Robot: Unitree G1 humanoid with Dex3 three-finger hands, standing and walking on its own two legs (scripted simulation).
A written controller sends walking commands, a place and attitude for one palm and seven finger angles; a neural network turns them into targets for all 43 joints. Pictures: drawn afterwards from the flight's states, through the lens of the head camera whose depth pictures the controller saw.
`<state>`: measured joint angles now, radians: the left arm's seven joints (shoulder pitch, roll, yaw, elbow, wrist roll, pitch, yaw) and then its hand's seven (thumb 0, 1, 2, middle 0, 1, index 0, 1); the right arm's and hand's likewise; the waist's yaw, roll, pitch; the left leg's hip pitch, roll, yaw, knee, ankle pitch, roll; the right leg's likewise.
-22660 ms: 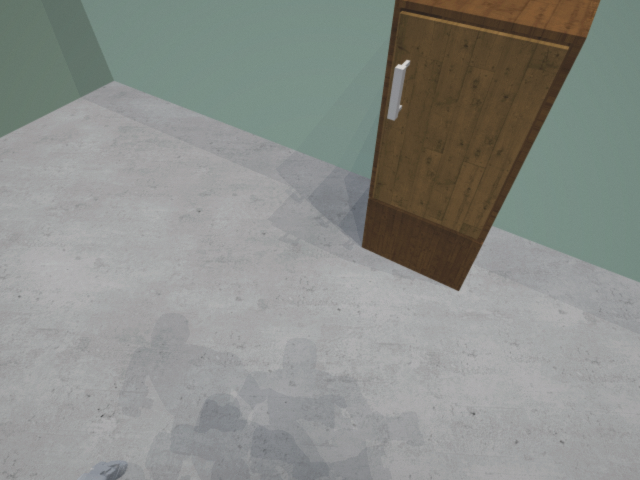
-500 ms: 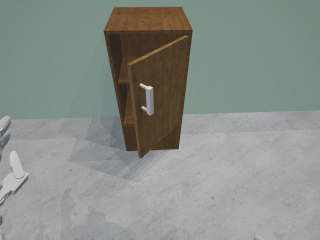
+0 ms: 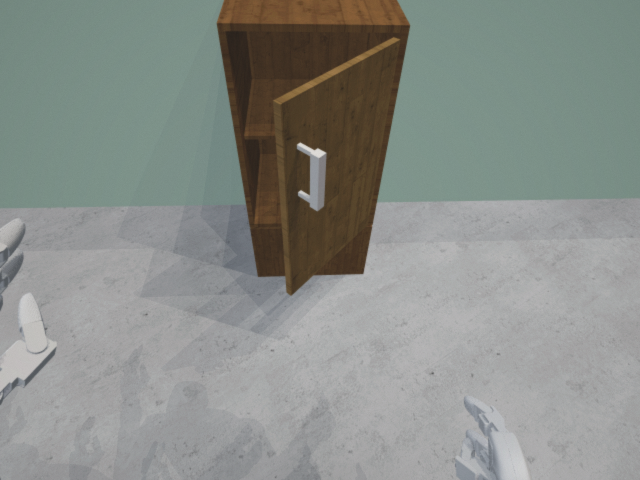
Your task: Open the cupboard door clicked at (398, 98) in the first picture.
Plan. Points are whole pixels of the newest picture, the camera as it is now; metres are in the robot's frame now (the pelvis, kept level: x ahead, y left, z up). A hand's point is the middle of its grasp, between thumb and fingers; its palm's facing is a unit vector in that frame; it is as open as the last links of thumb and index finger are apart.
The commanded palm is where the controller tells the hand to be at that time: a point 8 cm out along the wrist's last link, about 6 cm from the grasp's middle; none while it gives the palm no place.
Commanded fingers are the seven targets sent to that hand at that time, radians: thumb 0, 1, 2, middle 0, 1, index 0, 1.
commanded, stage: stop stepping back and stand still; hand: left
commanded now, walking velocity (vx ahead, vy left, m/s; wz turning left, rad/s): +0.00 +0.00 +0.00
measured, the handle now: (309, 177) +0.67 +0.07 -0.04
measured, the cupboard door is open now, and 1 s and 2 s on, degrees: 46 46 46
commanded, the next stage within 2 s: let the arm hang, fingers relaxed in 0.40 s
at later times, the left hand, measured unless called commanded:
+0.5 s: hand (19, 361) +0.18 +0.28 +0.15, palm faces +0.40 -0.78 -0.48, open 7.4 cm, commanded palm none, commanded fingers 0.00 0.90 0.90 -0.20 -0.30 -0.20 -0.30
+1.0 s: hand out of the picture -0.07 +0.20 -0.17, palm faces +0.04 -0.98 -0.21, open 7.2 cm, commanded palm none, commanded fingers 0.00 0.90 0.90 -0.20 -0.30 -0.20 -0.30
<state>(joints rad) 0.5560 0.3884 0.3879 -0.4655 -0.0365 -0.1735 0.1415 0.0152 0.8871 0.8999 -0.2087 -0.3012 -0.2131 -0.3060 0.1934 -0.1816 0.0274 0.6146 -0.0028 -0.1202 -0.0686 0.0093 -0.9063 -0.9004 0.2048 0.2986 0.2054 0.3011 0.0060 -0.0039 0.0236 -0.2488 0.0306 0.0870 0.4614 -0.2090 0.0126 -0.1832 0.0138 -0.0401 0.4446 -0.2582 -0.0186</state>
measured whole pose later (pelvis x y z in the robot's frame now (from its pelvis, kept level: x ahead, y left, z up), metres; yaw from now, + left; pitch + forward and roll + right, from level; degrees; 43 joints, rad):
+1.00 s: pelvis -0.02 +0.00 +0.00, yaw +3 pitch -1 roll -1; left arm 0.32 0.21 0.00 1.14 0.01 0.02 0.01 0.01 0.94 0.90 -0.20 -0.30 -0.20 -0.30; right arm 0.28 -0.21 0.00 1.12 -0.02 0.04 -0.01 0.01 -0.91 -0.90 0.20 0.30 0.20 0.30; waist 0.00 0.00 0.09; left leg -0.26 0.01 0.05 0.43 -0.15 0.02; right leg -0.18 -0.01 -0.08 0.42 -0.22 -0.02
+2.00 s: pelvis +0.01 -0.02 +0.01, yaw +2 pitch -1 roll +0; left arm 0.22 0.21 0.01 1.16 0.01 -0.01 0.02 0.00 0.91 0.90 -0.20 -0.30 -0.20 -0.30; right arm 0.20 -0.22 -0.01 1.14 -0.02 0.01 -0.02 0.00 -0.91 -0.90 0.20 0.30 0.20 0.30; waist -0.01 0.02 0.06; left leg -0.16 0.03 0.04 0.35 -0.16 -0.01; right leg -0.09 0.02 -0.08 0.35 -0.24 -0.05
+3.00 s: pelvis -0.01 -0.04 -0.01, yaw -19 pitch +0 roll +1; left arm 0.16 0.21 0.08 0.94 0.03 0.04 0.01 0.00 0.91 0.90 -0.20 -0.30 -0.20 -0.30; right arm 0.13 -0.24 -0.07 0.96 -0.01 0.06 -0.03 0.01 -0.91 -0.90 0.20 0.30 0.20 0.30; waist 0.00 0.03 0.14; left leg -0.46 0.08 0.05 1.07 -0.49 -0.06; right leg -0.33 0.03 0.03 0.62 -0.30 -0.04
